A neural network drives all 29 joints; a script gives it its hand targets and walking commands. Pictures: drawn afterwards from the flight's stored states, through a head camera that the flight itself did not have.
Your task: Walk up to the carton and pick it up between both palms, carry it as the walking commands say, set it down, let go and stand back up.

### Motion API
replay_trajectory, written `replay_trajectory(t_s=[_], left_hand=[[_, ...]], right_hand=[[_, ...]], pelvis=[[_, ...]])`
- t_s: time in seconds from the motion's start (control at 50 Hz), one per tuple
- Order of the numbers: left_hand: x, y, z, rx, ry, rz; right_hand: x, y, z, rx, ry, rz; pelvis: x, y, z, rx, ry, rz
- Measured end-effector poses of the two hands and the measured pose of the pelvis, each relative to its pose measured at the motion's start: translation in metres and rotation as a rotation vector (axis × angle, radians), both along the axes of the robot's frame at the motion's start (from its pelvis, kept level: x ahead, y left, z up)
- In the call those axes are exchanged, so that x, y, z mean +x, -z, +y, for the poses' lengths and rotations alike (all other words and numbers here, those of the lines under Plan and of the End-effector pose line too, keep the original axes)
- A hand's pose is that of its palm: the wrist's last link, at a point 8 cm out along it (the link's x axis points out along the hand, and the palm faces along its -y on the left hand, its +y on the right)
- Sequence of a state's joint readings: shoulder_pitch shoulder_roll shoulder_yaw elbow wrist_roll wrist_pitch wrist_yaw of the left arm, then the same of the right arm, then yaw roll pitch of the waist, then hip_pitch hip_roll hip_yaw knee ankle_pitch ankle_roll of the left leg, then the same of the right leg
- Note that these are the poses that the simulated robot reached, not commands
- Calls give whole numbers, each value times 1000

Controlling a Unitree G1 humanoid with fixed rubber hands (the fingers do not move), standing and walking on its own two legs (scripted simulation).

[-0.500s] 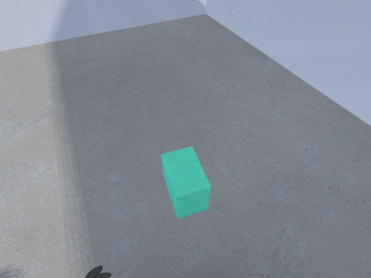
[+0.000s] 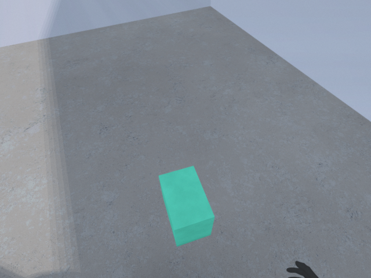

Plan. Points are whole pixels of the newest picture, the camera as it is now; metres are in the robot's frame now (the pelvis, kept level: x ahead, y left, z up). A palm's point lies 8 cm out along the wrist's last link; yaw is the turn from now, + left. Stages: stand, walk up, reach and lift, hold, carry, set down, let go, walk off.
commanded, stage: walk up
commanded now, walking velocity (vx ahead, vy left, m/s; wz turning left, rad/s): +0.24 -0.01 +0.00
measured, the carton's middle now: (185, 206) +0.55 +0.04 -0.63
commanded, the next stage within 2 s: none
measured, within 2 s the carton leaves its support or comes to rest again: neither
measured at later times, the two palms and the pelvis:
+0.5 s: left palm out of the picture +0.15 +0.22 -0.11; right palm out of the picture +0.15 -0.27 -0.12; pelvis +0.09 -0.03 +0.01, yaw -1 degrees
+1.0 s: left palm out of the picture +0.13 +0.21 -0.11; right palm out of the picture +0.12 -0.28 -0.12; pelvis +0.06 -0.04 +0.01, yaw -1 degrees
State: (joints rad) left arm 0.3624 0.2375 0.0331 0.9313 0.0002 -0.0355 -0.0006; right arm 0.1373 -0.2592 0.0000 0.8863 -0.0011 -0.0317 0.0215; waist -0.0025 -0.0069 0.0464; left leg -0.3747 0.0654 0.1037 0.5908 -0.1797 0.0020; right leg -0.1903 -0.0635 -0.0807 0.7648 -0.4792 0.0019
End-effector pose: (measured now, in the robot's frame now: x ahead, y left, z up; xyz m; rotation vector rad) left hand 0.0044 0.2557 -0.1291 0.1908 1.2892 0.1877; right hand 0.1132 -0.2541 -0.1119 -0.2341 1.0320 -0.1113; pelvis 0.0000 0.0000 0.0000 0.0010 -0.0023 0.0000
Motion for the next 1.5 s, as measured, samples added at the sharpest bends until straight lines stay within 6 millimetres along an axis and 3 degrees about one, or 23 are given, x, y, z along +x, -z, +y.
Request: replay_trajectory(t_s=[0.12, 0.2, 0.3, 0.38, 0.48, 0.8, 1.1, 1.34, 1.5], left_hand=[[81, -6, -12, -47, 34, -105], [117, -12, -22, -37, 51, -140], [134, -19, -33, 16, 43, -133], [141, -26, -29, 47, 33, -121], [149, -19, -30, 34, 31, -110], [141, -16, -40, 11, 28, -132], [117, -19, -47, 10, 34, -135], [112, -19, -48, 5, 35, -134], [103, -10, -71, -3, 38, -97]], right_hand=[[-31, -7, -13, -33, 59, 103], [-31, 1, -23, -16, 74, 154], [-7, 18, -28, 22, 72, 172], [15, 20, -22, 43, 62, 160], [32, 14, -17, 36, 72, 133], [25, 5, -26, 8, 80, 102], [-6, 7, -33, 17, 95, 98], [-31, 9, -34, 16, 110, 142], [-29, 19, -57, 10, 114, 147]], pelvis=[[32, -9, -5, -5, 8, -46], [51, -9, -17, 8, 13, -34], [69, -6, -29, 13, 12, -12], [78, -8, -29, 6, 7, 3], [85, -8, -28, 0, 13, 14], [74, -9, -34, 6, 14, 1], [49, -10, -42, 4, 22, -29], [45, -10, -42, 2, 24, -34], [44, -2, -63, 20, 30, -31]])
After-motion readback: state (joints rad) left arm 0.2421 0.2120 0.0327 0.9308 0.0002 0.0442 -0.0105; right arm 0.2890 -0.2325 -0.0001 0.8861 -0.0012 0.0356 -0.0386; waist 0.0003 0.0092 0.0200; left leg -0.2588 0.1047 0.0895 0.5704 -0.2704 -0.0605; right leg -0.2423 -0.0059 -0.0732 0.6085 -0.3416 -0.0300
